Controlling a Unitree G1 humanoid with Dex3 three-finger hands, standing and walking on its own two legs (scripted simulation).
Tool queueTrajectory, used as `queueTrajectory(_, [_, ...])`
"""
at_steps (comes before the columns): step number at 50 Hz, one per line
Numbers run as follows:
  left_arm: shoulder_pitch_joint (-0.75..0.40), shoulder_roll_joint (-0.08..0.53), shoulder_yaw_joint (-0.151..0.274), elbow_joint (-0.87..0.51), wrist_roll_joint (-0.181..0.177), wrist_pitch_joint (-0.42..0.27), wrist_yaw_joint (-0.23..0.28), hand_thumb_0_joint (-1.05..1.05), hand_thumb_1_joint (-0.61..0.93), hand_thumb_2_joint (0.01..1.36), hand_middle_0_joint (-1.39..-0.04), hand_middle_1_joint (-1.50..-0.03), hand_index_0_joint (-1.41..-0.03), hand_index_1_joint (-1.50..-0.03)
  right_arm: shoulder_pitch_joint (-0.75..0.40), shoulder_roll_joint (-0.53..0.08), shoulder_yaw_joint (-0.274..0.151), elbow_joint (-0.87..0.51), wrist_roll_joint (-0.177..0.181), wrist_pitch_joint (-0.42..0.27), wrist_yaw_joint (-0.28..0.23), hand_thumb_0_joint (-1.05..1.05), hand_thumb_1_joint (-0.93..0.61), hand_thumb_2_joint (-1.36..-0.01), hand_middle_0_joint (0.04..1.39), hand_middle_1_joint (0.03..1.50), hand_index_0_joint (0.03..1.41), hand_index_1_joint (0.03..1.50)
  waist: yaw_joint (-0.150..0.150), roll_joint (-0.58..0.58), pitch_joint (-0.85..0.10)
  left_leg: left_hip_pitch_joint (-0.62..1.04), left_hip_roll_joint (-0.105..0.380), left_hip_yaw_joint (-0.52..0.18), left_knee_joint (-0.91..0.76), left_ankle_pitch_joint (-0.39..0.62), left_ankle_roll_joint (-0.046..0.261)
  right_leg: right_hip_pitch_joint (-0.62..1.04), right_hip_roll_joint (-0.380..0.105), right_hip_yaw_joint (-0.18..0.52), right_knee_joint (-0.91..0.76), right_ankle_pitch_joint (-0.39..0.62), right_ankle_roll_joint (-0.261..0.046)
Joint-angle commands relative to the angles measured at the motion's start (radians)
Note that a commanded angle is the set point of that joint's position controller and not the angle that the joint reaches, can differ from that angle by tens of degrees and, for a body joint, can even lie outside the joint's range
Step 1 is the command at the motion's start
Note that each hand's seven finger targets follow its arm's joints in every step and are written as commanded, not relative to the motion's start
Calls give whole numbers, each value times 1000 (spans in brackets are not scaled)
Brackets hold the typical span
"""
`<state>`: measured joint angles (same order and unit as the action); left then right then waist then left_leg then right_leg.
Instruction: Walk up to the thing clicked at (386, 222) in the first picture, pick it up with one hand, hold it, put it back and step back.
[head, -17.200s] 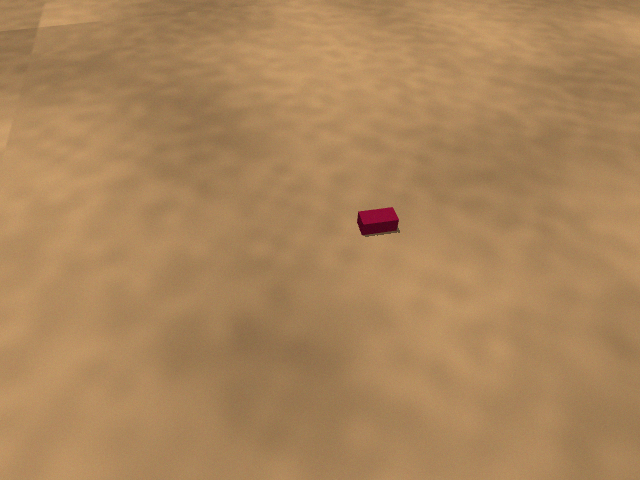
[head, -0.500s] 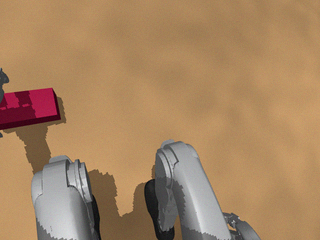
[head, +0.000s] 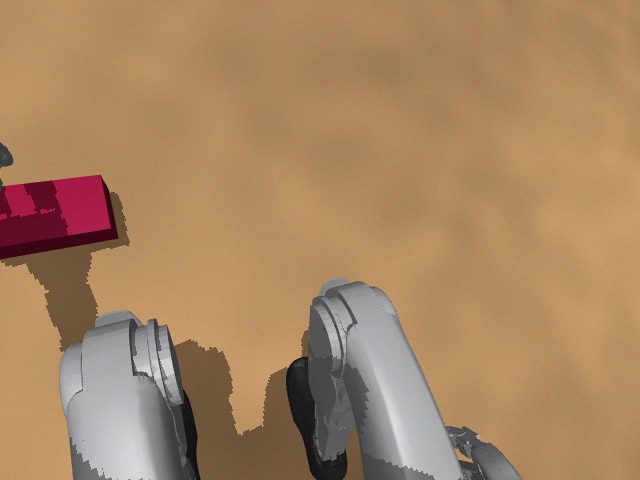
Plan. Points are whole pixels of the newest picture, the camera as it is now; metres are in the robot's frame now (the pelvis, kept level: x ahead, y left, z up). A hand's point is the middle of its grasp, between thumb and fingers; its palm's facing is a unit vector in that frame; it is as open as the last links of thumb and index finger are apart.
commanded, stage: rise first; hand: left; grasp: from above
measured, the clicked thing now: (48, 217) +0.47 +0.31 -0.29
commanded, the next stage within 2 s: approach in 0.06 s
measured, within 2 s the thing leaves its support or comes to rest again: neither
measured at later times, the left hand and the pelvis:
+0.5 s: hand (41, 198) +0.47 +0.28 -0.18, palm faces -0.42 -0.08 -0.90, open 14.1 cm; pelvis +0.00 +0.00 +0.00, yaw +0 degrees
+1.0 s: hand (1, 229) +0.43 +0.32 -0.20, palm faces -0.50 -0.11 -0.86, open 14.1 cm; pelvis +0.00 +0.00 +0.00, yaw +0 degrees
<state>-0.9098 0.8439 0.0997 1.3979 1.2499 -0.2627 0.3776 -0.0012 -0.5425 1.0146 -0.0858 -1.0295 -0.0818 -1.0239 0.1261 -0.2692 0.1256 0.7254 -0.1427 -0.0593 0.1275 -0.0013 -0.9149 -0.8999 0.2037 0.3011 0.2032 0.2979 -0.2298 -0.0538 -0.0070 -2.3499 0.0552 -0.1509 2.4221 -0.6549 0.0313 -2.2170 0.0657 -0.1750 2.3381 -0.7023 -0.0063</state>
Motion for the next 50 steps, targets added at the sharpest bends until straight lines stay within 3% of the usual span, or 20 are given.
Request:
queueTrajectory(1, [-264, 243, 32, -167, -19, 13, 40, 0, -558, 1008, -72, -1020, -69, -1023, 197, -260, -90, -8, -2, -3, -11, 0, -907, -903, 200, 300, 200, 300, 22, 412, -696, 615, -14, 50, -252, 163, -10, 260, 29, -21, -230, 241, -33])
queueTrajectory(6, [-252, 214, 13, -147, -31, 29, 22, 0, -558, 1010, -78, -1008, -72, -1014, 207, -256, -95, -7, 5, 1, -6, 0, -907, -902, 200, 300, 200, 300, 10, 364, -677, 579, -16, 49, -255, 170, -5, 271, 30, -21, -241, 256, -30])
queueTrajectory(8, [-239, 227, 27, -160, -40, 28, 20, 0, -611, 1088, -77, -977, -40, -1015, 199, -255, -93, -8, 7, 4, -7, 0, -910, -903, 200, 300, 199, 300, 30, 348, -677, 558, -17, 56, -256, 162, -3, 288, 32, -15, -250, 247, -29])
queueTrajectory(10, [-264, 185, -11, -161, -42, 25, 11, 0, -554, 997, -63, -1052, -68, -1045, 205, -249, -91, -9, 6, 3, -6, 0, -905, -898, 200, 300, 200, 300, 4, 348, -669, 551, -18, 55, -254, 150, -2, 286, 33, -15, -252, 241, -29])
queueTrajectory(16, [-391, 71, -98, -142, -40, 8, 25, 0, -560, 1008, -64, -1059, -67, -1055, 210, -249, -90, 6, 5, -9, -12, 0, -906, -898, 200, 300, 200, 300, -57, 343, -624, 552, -16, 45, -249, 112, -7, 222, 33, -23, -263, 215, -29])
queueTrajectory(19, [-457, 74, -110, -113, -18, 16, 59, 0, -551, 1007, -67, -1068, -73, -1060, 227, -253, -80, 19, -4, -17, -18, 0, -906, -897, 200, 300, 200, 300, -72, 348, -645, 569, -15, 51, -233, 143, -9, 234, 37, -22, -262, 245, -26])
queueTrajectory(23, [-491, 130, -77, 8, 17, 55, 120, 0, -554, 1016, -69, -1061, -73, -1056, 229, -259, -55, 13, -18, -26, -18, 0, -907, -898, 200, 300, 200, 300, -78, 368, -626, 535, -17, 59, -224, 136, -9, 236, 38, -19, -248, 239, -30])
queueTrajectory(25, [-496, 197, -26, 30, 39, 80, 144, 0, -556, 1014, -69, -1046, -71, -1043, 234, -265, -42, 6, -24, -28, -16, 0, -905, -897, 200, 300, 200, 300, -66, 390, -643, 536, -17, 68, -222, 153, -7, 262, 37, -17, -240, 256, -29])
queueTrajectory(27, [-506, 219, -15, 45, 36, 110, 158, 0, -566, 1030, -72, -1045, -69, -1047, 217, -265, -32, -16, -25, -33, -11, 0, -908, -898, 200, 300, 200, 300, -58, 416, -654, 528, -17, 75, -222, 143, -3, 267, 37, -9, -238, 248, -32])
queueTrajectory(32, [-417, 280, 28, 26, -2, 174, 133, 0, -572, 1025, -73, -1026, -67, -1030, 196, -276, -29, -50, -9, -35, -6, 0, -907, -897, 200, 300, 200, 300, -15, 417, -733, 529, -15, 82, -212, 167, 7, 336, 42, 1, -226, 269, -31])
queueTrajectory(35, [-320, 258, 15, 38, -52, 197, 78, 0, -584, 1028, -66, -1021, -59, -1027, 192, -263, -31, -58, 3, -31, 0, 0, -906, -897, 200, 300, 200, 300, -12, 343, -700, 455, -15, 81, -200, 163, 18, 376, 49, 13, -236, 265, -24])
queueTrajectory(37, [-250, 255, 19, 36, -86, 191, 35, 0, -583, 1011, -61, -1021, -58, -1022, 184, -257, -41, -71, 10, -28, 2, 0, -905, -896, 200, 300, 200, 300, -8, 282, -655, 401, -15, 77, -194, 146, 24, 391, 50, 21, -244, 246, -20])
queueTrajectory(40, [-196, 306, 80, -1, -114, 156, -35, 0, -587, 1015, -61, -1027, -57, -1030, 214, -286, -60, -59, 5, -13, 0, 0, -906, -897, 200, 300, 200, 300, -24, 211, -620, 339, -17, 74, -179, 161, 28, 441, 44, 19, -253, 255, -17])
queueTrajectory(42, [-247, 209, 25, -89, -126, 106, -77, 0, -575, 1010, -61, -1048, -61, -1046, 226, -273, -62, -63, -2, -7, 1, 0, -903, -896, 200, 300, 200, 300, -48, 234, -633, 366, -13, 65, -174, 168, 18, 442, 45, 16, -256, 262, -19])
queueTrajectory(43, [-298, 140, -28, -159, -132, 72, -92, 0, -576, 1010, -62, -1048, -62, -1047, 226, -274, -64, -64, 0, -11, 1, 0, -906, -897, 200, 300, 200, 300, -68, 260, -641, 406, -15, 58, -168, 170, 10, 405, 44, 3, -257, 262, -25])
queueTrajectory(45, [-366, 197, -24, -288, -124, 5, -96, 0, -548, 984, -61, -1074, -72, -1060, 264, -289, -77, -29, -5, -18, -7, 0, -906, -897, 200, 300, 200, 300, -68, 324, -664, 482, -11, 46, -164, 161, -3, 367, 44, -11, -261, 246, -30])
queueTrajectory(47, [-314, 207, -29, -439, -120, -40, -89, 0, -539, 1010, -72, -1084, -80, -1074, 270, -270, -90, -31, -6, -25, -11, 0, -909, -898, 200, 300, 200, 300, -26, 409, -752, 592, -9, 51, -178, 197, -17, 382, 38, -8, -249, 268, -32])
queueTrajectory(48, [-288, 229, 1, -485, -121, -49, -69, 0, -516, 1038, -82, -1100, -90, -1089, 257, -291, -111, -33, -8, -23, -17, 0, -908, -898, 200, 300, 200, 300, -9, 430, -781, 637, -10, 47, -184, 193, -23, 349, 34, -13, -243, 254, -39])
queueTrajectory(49, [-255, 203, -16, -507, -108, -51, -50, 0, -555, 999, -67, -1050, -74, -1041, 241, -270, -111, -40, -7, -20, -15, 0, -909, -900, 199, 300, 199, 300, 9, 467, -813, 672, -8, 49, -203, 202, -27, 346, 35, -8, -233, 261, -40])
queueTrajectory(50, [-255, 149, -37, -471, -103, -41, -25, 0, -588, 1004, -57, -980, -44, -992, 224, -273, -113, -42, -4, -13, -13, 0, -905, -904, 199, 300, 199, 300, 3, 463, -766, 677, -10, 44, -216, 196, -27, 292, 29, -18, -231, 253, -43])
